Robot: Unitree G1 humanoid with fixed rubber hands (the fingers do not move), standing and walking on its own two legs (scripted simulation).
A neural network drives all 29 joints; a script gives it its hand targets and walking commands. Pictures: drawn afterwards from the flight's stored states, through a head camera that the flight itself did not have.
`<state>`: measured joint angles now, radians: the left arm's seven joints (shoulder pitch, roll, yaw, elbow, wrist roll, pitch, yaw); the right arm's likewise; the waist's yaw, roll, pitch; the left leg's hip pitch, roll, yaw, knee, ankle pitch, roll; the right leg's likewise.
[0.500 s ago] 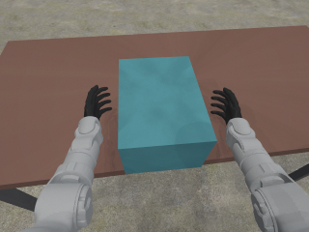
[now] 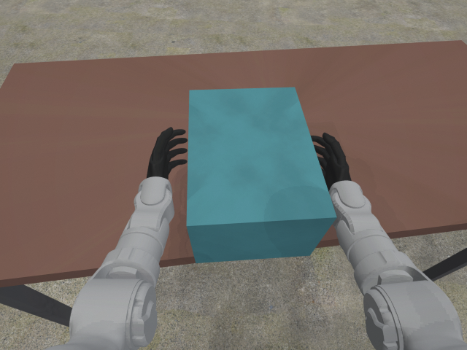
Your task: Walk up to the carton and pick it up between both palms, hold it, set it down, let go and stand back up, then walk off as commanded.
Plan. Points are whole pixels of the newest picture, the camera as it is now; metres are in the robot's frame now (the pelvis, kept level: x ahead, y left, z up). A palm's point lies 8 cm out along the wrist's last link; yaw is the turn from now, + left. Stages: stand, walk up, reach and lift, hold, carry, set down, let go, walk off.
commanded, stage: reach and lift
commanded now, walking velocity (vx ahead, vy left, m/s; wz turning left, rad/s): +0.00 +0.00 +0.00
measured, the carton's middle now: (247, 170) +0.45 +0.00 +0.03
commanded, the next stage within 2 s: none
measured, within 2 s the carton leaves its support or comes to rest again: leaves its support in 1.28 s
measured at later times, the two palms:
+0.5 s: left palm (159, 178) +0.41 +0.16 +0.05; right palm (336, 187) +0.40 -0.15 +0.05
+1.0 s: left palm (160, 179) +0.41 +0.16 +0.05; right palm (336, 187) +0.40 -0.15 +0.05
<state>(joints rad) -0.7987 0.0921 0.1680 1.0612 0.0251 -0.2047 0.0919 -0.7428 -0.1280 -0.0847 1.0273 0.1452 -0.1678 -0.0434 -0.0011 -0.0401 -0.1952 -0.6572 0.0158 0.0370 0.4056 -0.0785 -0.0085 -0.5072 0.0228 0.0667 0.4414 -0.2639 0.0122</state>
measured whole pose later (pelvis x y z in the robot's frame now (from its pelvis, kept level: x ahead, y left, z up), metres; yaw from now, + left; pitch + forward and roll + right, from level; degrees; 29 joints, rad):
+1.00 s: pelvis -0.01 +0.00 +0.00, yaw +0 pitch +15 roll -1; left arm -0.80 0.07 0.21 1.14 0.04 -0.26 0.13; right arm -0.70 -0.05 -0.23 1.03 0.01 -0.20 -0.05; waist 0.00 -0.04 -0.16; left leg -0.59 0.02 0.04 0.40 -0.08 0.00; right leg -0.44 0.02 0.07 0.44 -0.26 0.01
